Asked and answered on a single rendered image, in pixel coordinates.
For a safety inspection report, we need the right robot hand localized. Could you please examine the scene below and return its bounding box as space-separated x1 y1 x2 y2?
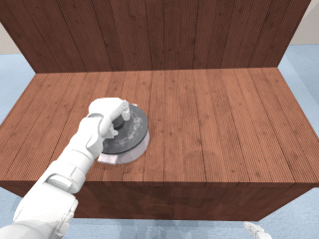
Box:
243 221 272 239

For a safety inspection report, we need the left robot forearm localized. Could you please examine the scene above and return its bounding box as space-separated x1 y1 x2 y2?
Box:
13 111 112 223

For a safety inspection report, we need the lid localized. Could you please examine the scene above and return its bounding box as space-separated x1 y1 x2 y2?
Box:
102 104 149 155

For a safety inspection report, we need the robot left upper arm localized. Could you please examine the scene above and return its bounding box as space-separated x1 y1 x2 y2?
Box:
0 182 79 239

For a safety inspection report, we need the table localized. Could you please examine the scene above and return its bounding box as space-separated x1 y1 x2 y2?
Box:
0 0 319 222

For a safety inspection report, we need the knob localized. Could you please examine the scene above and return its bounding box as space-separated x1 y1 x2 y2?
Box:
112 115 125 130

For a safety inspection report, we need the left robot hand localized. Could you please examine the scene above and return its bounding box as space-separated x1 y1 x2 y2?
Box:
89 98 131 138

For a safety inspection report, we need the pot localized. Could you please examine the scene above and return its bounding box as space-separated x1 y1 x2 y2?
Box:
98 104 150 165

